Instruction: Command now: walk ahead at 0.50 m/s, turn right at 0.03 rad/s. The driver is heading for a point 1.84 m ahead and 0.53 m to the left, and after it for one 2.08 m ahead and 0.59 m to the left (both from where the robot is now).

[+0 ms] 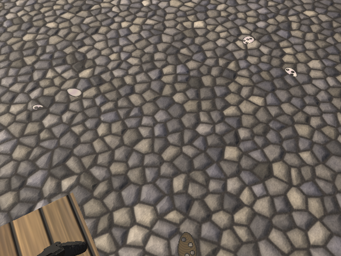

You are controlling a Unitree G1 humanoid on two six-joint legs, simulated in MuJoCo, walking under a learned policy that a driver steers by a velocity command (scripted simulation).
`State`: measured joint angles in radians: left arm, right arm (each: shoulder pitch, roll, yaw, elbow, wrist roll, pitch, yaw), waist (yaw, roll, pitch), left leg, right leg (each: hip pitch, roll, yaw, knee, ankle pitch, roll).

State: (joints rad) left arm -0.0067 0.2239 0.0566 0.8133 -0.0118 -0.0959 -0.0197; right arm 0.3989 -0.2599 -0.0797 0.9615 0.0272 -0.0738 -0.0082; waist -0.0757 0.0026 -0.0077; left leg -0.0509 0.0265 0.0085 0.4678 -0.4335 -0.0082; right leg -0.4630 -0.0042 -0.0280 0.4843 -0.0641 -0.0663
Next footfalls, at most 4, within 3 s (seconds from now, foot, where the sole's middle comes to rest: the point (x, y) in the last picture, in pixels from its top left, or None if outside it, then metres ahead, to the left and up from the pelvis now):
0.52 left None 0.47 0.12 -0.76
1.06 right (197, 187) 0.76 -0.13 -0.76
1.62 left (128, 147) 0.99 0.17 -0.76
2.12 right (135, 94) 1.35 0.13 -0.76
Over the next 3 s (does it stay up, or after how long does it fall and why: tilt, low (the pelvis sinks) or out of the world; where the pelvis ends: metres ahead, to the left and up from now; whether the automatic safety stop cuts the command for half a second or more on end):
stays up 1.49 0.44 0.02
